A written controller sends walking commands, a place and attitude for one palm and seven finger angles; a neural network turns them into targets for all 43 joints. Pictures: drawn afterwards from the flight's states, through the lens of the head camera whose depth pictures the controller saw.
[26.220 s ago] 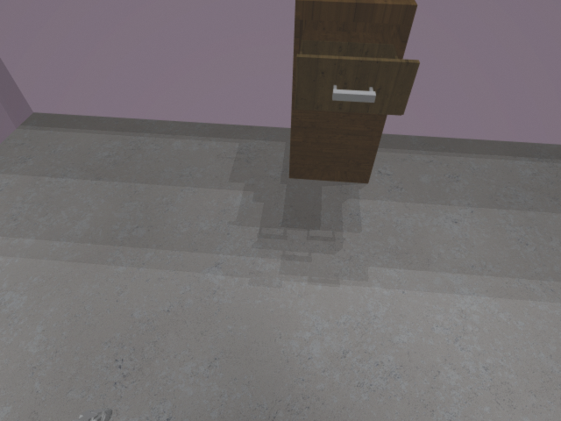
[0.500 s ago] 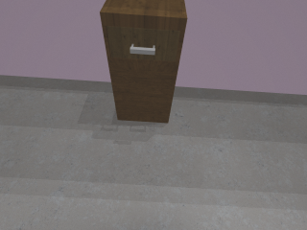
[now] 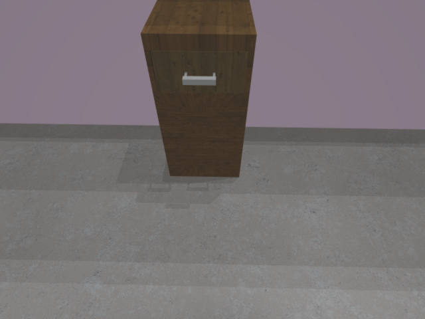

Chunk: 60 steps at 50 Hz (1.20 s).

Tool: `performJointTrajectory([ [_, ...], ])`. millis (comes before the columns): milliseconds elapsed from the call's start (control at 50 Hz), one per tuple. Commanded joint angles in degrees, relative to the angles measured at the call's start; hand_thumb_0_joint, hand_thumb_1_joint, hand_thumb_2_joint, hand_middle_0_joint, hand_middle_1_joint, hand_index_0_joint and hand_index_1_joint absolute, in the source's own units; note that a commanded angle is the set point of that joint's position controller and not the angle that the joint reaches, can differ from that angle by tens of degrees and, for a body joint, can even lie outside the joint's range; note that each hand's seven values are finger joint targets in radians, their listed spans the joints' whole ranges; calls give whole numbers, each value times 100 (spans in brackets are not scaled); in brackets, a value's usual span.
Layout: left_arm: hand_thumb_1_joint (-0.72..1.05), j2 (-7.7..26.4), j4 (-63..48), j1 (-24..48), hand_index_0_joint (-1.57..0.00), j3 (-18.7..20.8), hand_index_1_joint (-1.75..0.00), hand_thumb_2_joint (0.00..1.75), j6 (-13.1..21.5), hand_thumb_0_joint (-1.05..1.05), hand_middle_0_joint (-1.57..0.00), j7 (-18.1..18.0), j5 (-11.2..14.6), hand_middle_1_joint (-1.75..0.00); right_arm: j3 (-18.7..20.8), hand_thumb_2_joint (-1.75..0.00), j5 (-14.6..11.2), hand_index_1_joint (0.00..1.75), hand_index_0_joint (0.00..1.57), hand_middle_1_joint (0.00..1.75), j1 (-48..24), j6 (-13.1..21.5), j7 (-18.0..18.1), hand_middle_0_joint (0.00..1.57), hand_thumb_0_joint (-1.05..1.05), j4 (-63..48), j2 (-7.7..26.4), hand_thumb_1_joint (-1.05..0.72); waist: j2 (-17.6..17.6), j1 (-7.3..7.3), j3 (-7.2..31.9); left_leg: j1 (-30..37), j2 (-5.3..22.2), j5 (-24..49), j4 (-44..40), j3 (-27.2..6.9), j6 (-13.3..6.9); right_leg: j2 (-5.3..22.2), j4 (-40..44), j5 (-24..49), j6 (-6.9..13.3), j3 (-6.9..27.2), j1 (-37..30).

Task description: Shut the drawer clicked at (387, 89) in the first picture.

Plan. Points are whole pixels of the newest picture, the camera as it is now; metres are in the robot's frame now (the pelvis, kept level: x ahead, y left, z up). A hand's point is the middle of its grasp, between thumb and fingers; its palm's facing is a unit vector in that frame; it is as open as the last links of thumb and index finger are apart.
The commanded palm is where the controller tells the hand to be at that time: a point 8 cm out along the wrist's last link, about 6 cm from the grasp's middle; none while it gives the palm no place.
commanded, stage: let the arm hang, fingers relaxed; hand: left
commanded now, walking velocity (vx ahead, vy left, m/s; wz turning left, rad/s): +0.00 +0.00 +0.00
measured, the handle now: (199, 77) +0.98 +0.10 -0.08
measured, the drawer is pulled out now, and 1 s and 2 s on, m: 0.00 0.00 0.00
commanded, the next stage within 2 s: look to check the result in 0.26 s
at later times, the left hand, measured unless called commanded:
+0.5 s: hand out of the picture +0.02 +0.18 -0.17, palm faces +0.01 -0.97 -0.23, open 7.4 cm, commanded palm none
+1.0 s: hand out of the picture +0.10 +0.20 -0.15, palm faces +0.00 -0.95 -0.32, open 7.4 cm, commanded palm none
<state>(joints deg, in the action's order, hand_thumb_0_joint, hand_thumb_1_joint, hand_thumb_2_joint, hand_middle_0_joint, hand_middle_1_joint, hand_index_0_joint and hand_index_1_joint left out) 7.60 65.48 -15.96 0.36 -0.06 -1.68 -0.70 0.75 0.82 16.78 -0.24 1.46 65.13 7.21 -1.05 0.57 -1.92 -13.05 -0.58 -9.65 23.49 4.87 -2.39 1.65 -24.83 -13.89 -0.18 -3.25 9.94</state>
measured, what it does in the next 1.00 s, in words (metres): stands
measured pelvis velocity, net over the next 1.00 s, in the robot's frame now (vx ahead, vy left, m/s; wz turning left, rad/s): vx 0.02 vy -0.03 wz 0.00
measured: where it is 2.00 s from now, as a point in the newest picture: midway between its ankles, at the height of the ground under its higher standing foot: outside the picture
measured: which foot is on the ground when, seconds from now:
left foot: down 0.00-1.00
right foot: down 0.00-1.00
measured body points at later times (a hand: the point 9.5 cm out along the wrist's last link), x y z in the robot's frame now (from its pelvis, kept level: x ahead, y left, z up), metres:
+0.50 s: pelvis +0.01 -0.01 +0.00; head +0.03 -0.02 +0.45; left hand +0.02 +0.23 -0.15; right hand +0.01 -0.25 -0.16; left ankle +0.04 +0.09 -0.74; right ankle -0.01 -0.12 -0.74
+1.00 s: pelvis +0.02 -0.03 +0.01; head +0.04 -0.04 +0.45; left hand +0.10 +0.25 -0.13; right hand +0.09 -0.31 -0.14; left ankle +0.04 +0.09 -0.74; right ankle -0.01 -0.12 -0.74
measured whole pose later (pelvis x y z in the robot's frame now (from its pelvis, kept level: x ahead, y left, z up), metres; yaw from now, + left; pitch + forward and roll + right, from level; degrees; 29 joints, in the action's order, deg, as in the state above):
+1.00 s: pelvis +0.02 -0.03 +0.01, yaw +0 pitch -1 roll +0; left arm 16.2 64.7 -6.7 1.3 1.4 -0.5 -0.7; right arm 1.3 0.8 6.9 0.4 0.8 64.5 17.2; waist -1.2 0.7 -2.7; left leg -8.4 1.3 -9.2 18.9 3.8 0.2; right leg -0.7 -18.8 -13.1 2.0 -4.2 4.5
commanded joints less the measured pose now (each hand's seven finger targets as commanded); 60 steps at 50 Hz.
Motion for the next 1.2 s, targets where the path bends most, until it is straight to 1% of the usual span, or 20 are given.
performJointTrajectory([
  [0, 90, 634, -112, -426, -20, 119, -30, 90, 58, 0, -20, -65, -6, -30, 82, -90, 23, 30, 20, 30, 399, 57, 47, 20, 0, -130, 539, -90, 66, -30, -334, 49, 680, -371, -672, -777, -6, 408, 576, -67, 230, 450, 396],
  [40, 90, 632, -112, -377, -20, 123, -30, 90, 57, 0, -20, -66, -2, -30, 84, -90, 25, 30, 20, 30, 364, 54, 49, 20, 0, -113, 527, -90, -74, -20, -382, 62, 675, -386, -679, -766, 10, 408, 594, -82, 232, 471, 429],
  [80, 90, 673, -122, -336, -20, 137, -30, 90, 71, 0, -20, -65, -7, -30, 97, -90, 21, 30, 20, 30, 348, 60, 49, 20, 0, -118, 552, -90, 54, -20, -381, 75, 680, -247, -636, -739, 9, 421, 609, -3, 235, 464, 393],
  [160, 90, 759, -172, -270, -20, 160, -30, 90, 98, 0, -20, -56, -5, -30, 115, -90, 9, 30, 20, 30, 290, 77, 50, 20, 0, -152, 662, -90, -11, -15, -254, 199, 684, -2, -556, -713, 11, 435, 645, 117, 251, 509, 319],
  [240, 90, 832, -166, -148, -20, 168, -30, 90, 106, 0, -20, -45, 5, -30, 123, -90, 15, 30, 20, 30, 211, 86, 51, 20, 0, -143, 730, -90, -2, 3, -208, 291, 696, 59, -565, -715, 23, 449, 672, 159, 256, 513, 284],
  [280, 90, 883, -169, -128, -20, 182, -30, 90, 122, 0, -20, -44, 1, -30, 133, -90, 14, 30, 20, 30, 145, 96, 53, 20, 0, -147, 786, -90, 66, -6, -128, 371, 713, 261, -522, -701, 15, 468, 677, 295, 264, 516, 230],
  [520, 90, 1236, -211, 249, -20, 210, -30, 90, 160, 0, -20, -7, 7, -30, 162, -90, 12, 30, 20, 30, -250, 103, 38, 20, 0, -185, 1185, -90, 81, 7, -87, 507, 746, 351, -550, -711, 47, 514, 863, 393, 291, 580, 114],
  [580, 90, 1364, -237, 374, -20, 232, -30, 90, 181, 0, -20, 1, 2, -30, 176, -90, 10, 30, 20, 30, -373, 122, 32, 20, 0, -211, 1306, -90, 52, 11, 74, 606, 772, 566, -535, -719, 48, 534, 846, 631, 295, 578, 3],
  [600, 90, 1401, -248, 412, -20, 233, -30, 90, 183, 0, -20, 6, 5, -30, 173, -90, 10, 30, 20, 30, -433, 124, 29, 20, 0, -207, 1334, -90, 12, 1, 40, 602, 772, 600, -546, -725, 52, 542, 855, 692, 293, 581, 1],
  [660, 90, 1517, -272, 499, -20, 251, -30, 90, 205, 0, -20, 12, 1, -30, 192, -90, 3, 30, 20, 30, -538, 131, 26, 20, 0, -256, 1474, -90, 109, 2, 156, 685, 786, 734, -537, -740, 59, 551, 871, 902, 298, 593, -91],
  [740, 90, 1665, -288, 678, -20, 260, -30, 90, 213, 0, -20, 27, 8, -30, 185, -90, 13, 30, 20, 30, -706, 139, 16, 20, 0, -263, 1620, -90, 24, 1, 189, 729, 816, 771, -594, -728, 80, 592, 925, 1003, 297, 594, -173],
  [780, 90, 1727, -311, 746, -20, 270, -30, 90, 222, 0, -20, 27, 3, -30, 196, -90, 11, 30, 20, 30, -780, 143, 10, 20, 0, -289, 1680, -90, 116, -1, 206, 772, 820, 870, -588, -746, 77, 599, 933, 1140, 293, 601, -187],
  [820, 90, 1800, -331, 839, -20, 268, -30, 90, 230, 0, -20, 34, 8, -30, 196, -90, 14, 30, 20, 30, -829, 141, 3, 20, 0, -306, 1765, -90, 100, 8, 219, 779, 828, 874, -614, -741, 92, 606, 959, 1180, 290, 611, -228],
  [840, 90, 1831, -335, 861, -20, 276, -30, 90, 234, 0, -20, 38, 7, -30, 191, -90, 15, 30, 20, 30, -862, 150, 2, 20, 0, -317, 1803, -90, 33, 3, 272, 804, 831, 957, -607, -742, 95, 619, 955, 1281, 290, 613, -282],
  [860, 90, 1869, -357, 863, -20, 288, -30, 90, 242, 0, -20, 33, 0, -30, 203, -90, 9, 30, 20, 30, -883, 148, -2, 20, 0, -338, 1833, -90, 99, -2, 331, 844, 829, 1042, -577, -752, 93, 619, 945, 1399, 283, 607, -315],
  [900, 90, 1901, -357, 939, -20, 272, -30, 90, 236, 0, -20, 40, 8, -30, 194, -90, 13, 30, 20, 30, -954, 140, -6, 20, 0, -335, 1866, -90, 83, 4, 239, 836, 836, 937, -636, -746, 106, 627, 994, 1305, 278, 616, -274],
  [980, 90, 2009, -375, 1053, -20, 275, -30, 90, 237, 0, -20, 48, 5, -30, 189, -90, 9, 30, 20, 30, -1036, 141, -16, 20, 0, -360, 1965, -90, 42, 6, 289, 885, 855, 1009, -655, -740, 118, 642, 1025, 1372, 273, 624, -336],
  [1000, 90, 2020, -381, 1059, -20, 275, -30, 90, 235, 0, -20, 51, 8, -30, 187, -90, 12, 30, 20, 30, -1070, 134, -19, 20, 0, -361, 1978, -90, 128, 1, 225, 878, 852, 946, -672, -741, 122, 639, 1057, 1319, 263, 623, -294],
  [1060, 90, 2088, -401, 1084, -20, 281, -30, 90, 244, 0, -20, 53, 4, -30, 182, -90, 5, 30, 20, 30, -1070, 139, -24, 20, 0, -390, 2069, -90, 123, -2, 356, 924, 856, 1019, -666, -738, 127, 641, 1070, 1417, 254, 656, -400],
  [1180, 90, 2135, -390, 1125, -20, 273, -30, 90, 246, 0, -20, 52, 17, -30, 176, -90, 6, 30, 20, 30, -1120, 134, -19, 20, 0, -383, 2109, -90, 108, 1, 366, 1001, 868, 1064, -662, -705, 140, 668, 1091, 1595, 238, 642, -429],
])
